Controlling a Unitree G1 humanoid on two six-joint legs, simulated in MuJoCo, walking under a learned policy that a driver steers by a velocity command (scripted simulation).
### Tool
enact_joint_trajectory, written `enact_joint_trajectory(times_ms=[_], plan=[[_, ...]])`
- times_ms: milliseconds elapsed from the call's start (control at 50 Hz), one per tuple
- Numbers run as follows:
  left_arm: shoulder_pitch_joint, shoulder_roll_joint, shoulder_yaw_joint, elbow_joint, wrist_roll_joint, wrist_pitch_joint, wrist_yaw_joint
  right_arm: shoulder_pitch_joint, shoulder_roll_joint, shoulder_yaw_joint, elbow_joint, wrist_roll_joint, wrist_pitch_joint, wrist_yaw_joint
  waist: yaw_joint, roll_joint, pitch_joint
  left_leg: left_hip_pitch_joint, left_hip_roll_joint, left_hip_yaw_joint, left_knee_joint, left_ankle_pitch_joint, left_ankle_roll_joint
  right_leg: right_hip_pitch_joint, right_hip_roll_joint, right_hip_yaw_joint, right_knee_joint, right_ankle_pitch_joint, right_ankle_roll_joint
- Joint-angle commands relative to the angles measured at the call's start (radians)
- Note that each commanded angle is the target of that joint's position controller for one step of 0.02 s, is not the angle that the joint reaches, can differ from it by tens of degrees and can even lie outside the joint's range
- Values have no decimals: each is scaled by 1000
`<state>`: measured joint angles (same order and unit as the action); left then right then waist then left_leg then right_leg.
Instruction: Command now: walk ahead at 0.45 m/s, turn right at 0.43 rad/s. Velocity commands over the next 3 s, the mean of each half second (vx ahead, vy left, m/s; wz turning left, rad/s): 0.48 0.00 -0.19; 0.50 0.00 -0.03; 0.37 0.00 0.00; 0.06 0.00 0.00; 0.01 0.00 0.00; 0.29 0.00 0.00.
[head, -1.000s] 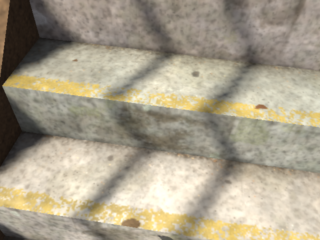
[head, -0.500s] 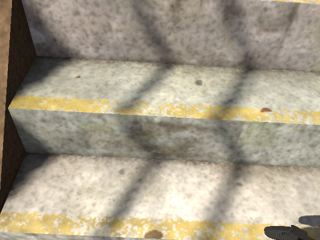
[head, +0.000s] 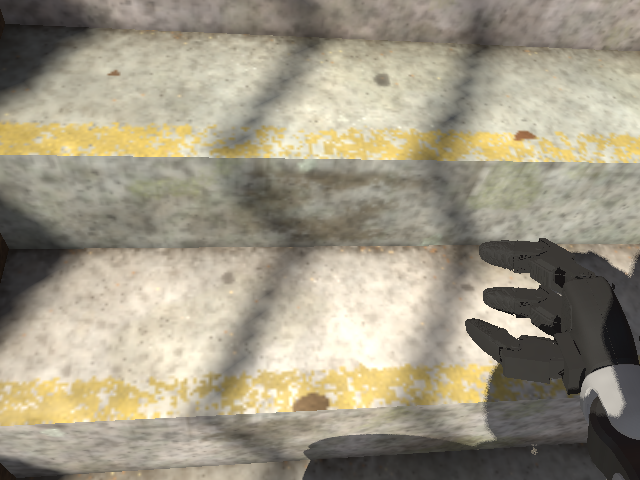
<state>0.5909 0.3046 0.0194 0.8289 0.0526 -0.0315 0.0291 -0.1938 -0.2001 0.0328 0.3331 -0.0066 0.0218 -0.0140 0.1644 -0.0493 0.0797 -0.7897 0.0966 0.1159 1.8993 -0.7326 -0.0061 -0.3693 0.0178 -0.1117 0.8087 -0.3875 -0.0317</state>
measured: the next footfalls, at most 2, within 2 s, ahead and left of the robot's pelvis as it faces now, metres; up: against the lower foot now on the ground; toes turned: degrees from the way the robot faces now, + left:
left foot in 0.12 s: -0.01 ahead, +0.17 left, +0.01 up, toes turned +15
right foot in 0.70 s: -0.07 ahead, -0.16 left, -0.22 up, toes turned +1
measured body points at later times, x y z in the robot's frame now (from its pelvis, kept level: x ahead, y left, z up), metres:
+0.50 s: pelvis -0.05 +0.05 -0.02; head -0.05 +0.04 +0.43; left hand +0.07 +0.33 -0.10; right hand +0.16 -0.18 -0.08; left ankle -0.06 +0.16 -0.70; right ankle -0.07 -0.09 -0.60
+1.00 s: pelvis -0.11 -0.06 -0.17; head -0.10 -0.12 +0.28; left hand -0.25 +0.13 -0.28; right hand +0.13 -0.17 -0.27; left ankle -0.16 +0.09 -0.56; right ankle -0.11 -0.16 -0.92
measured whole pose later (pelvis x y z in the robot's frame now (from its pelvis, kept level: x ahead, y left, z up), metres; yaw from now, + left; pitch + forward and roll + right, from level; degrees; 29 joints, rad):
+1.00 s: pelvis -0.11 -0.06 -0.17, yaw -4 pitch +5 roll +4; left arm 0.67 0.03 -0.01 0.95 0.03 0.01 0.06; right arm -0.03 -0.02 0.04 0.75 0.01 -0.02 0.00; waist 0.16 0.08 -0.09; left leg -0.95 0.04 0.03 2.18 -0.16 -0.06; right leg -0.30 -0.01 0.10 0.38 -0.18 -0.06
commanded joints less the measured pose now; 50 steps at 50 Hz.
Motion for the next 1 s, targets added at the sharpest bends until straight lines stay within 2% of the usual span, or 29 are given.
enact_joint_trajectory(times_ms=[20, 40, 60, 100, 120, 140, 160, 180, 220, 240, 260, 320, 380, 420, 540, 580, 640, 680, 700, 720, 740, 760, 780, 820, 840, 860, 880, 920, 1000], plan=[[-353, 40, -36, -202, -131, -52, 6, 207, 12, 42, -97, -91, -94, 122, -377, 395, -314, 147, -43, -173, -260, 120, 20, -5, -172, 458, -230, 756, -84], [-461, 195, 15, -256, -128, -46, 37, 427, -16, 22, -6, -47, -73, 85, -460, 290, -327, 345, -36, -157, -500, 209, 26, -108, -194, 474, -225, 665, -58], [-478, 212, 33, -265, -132, -45, 37, 507, -25, 9, 89, -23, -53, 47, -455, 325, -291, 510, -29, -147, -904, 305, 74, -215, -144, 397, -123, 527, -49], [-432, 42, 0, -284, -104, -23, 21, 535, 36, 0, 193, -35, -13, 6, -408, 306, -227, 771, -7, -198, -1220, 357, 213, -463, 5, 241, 395, 105, 35], [-454, -103, -43, -289, -63, -28, 18, 578, 26, -6, 310, -31, -2, 21, -341, 262, -178, 708, -55, -123, -1158, 463, 168, -564, 77, 146, 687, -21, -4], [-443, -199, -58, -309, -40, -39, 12, 518, -16, -14, 322, -51, -6, 23, -236, 288, -86, 600, 57, -320, -1167, 985, 190, -735, 139, 226, 1128, 66, -8], [-127, -223, -79, -266, -34, -55, -14, 386, -131, -52, 303, -22, 0, 11, -65, 407, -214, 517, 248, -734, -1392, 571, 261, -801, 107, 344, 1176, 162, 7], [-102, -224, -85, -287, -45, -46, -25, 202, -106, -52, 220, 12, -6, 8, 8, 361, -140, 448, 334, -843, -1478, 116, 247, -916, 58, 382, 1263, 197, 43], [-87, -113, -48, -240, -75, 1, -30, 63, 1, -33, 225, -5, -3, 13, 77, 243, -81, 408, 251, -531, -1423, 110, 205, -916, 41, 419, 1258, 235, 112], [-87, -8, -10, -232, -69, 30, -24, -31, 25, -30, 219, -31, -28, 6, 111, 182, -68, 349, 252, -385, -1352, 270, 179, -835, 35, 434, 1246, 276, 142], [-105, 44, 10, -245, -45, 56, -13, -73, -16, -39, 214, -45, -57, -7, 138, 163, -124, 285, 289, -358, -1297, 419, 179, -738, 38, 359, 1322, 314, 167], [-238, 31, 17, -289, -38, 86, 8, 69, -58, -42, 222, -60, -59, -39, 56, 21, -171, 366, 281, -253, -1308, 380, 148, -683, 18, 284, 1241, 390, 149], [-379, 34, 20, -329, -72, 94, 6, 201, -103, -56, 200, -72, -57, -67, -48, 48, -175, 441, 316, -235, -1333, 294, 147, -600, -40, 222, 1006, 384, 110], [-452, 1, 11, -344, -68, 99, 3, 275, -101, -66, 187, -68, -49, -70, -109, 71, -128, 538, 309, -196, -1307, 294, 134, -628, -65, 217, 786, 337, 103], [-309, -23, -8, -369, -16, 97, 10, 290, -88, -68, 166, 4, -60, -53, -115, 186, -139, 568, 367, -150, -1233, 297, 121, -469, -125, 136, 468, 250, 106], [-166, -31, 0, -314, -19, 98, 21, 150, -90, -64, 147, 2, -74, -32, -39, 159, -174, 372, 344, -59, -1108, 328, 74, -178, -155, 98, 285, 401, 30], [-56, -75, 10, -154, -26, 73, 9, 10, 31, -21, 122, 43, -60, 18, -22, -39, -149, 272, 237, 87, -698, 345, 52, 130, -113, -86, -318, 858, -89], [-61, -88, 11, -96, -31, 50, -10, -15, 70, 0, 83, 71, -58, 28, -71, -15, -105, 296, 179, 102, -396, 379, 51, 147, -155, -86, -694, 1129, -138], [-80, -94, 8, -89, -28, 55, -20, -46, 80, -4, 60, 80, -41, 33, -86, -40, -41, 199, 101, 98, -147, 103, 32, 140, -183, -41, -735, 1126, -139], [-5, -48, -14, -59, 21, 39, -15, -155, 215, 3, 30, 99, -34, 35, -93, -126, -30, -8, 64, 53, 348, -210, -31, 153, -248, 195, -370, 1698, -13], [210, 92, 22, 30, 10, 16, -28, -78, 235, 24, 53, 67, -69, 46, -40, -261, -179, -189, -3, 20, 564, -214, -94, 212, -204, 293, -299, 1775, 15], [149, 116, 42, 26, 14, 20, -46, 45, 155, 1, 116, 86, -87, 61, -67, -98, -264, -355, -40, -46, 645, 106, -94, 379, -237, 401, -282, 1169, -69], [191, 126, 57, 46, -8, 30, -35, 8, 156, 10, 165, 59, -101, 64, -26, -5, -268, -508, -13, -77, 566, 187, -94, 503, -245, 411, -282, 960, -70], [251, 5, 29, 78, -32, 38, -5, -119, 230, 41, 140, 2, -120, 62, 9, 56, -297, -595, 17, -10, 492, 235, -98, 606, -220, 473, -352, 755, -76], [60, 108, 53, 8, -28, 23, 22, -59, 258, 60, 85, 33, -119, 57, -94, -42, -356, -536, 59, -128, 365, 364, -109, 539, -409, 846, -542, 356, -245], [80, 7, 34, 28, -8, 4, 40, -241, 234, 48, 92, 22, -103, 57, 12, 19, -304, -436, 69, -145, 318, 419, -114, 337, -375, 986, -654, 83, -254], [48, -117, -4, 43, 9, 10, 48, -117, 178, 3, 175, 45, -83, 48, -58, 65, -303, -367, 17, -150, 339, 543, -97, 344, -305, 856, -635, -16, -210], [-41, -70, 6, 21, -32, 23, 47, 49, 118, -22, 276, 30, -59, 18, -126, -88, -244, -368, -23, -135, 289, 614, -74, 340, -277, 685, -609, 16, -207], [89, -157, -7, 80, -18, 28, 32, 46, 137, -19, 340, 12, -56, 8, -75, -147, -168, -411, -85, -96, 340, 600, -19, 360, -252, 544, -577, 59, -256]])
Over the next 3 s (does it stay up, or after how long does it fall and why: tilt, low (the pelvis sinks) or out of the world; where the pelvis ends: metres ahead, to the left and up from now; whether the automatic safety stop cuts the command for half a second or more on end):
stays up -0.10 -0.01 -0.18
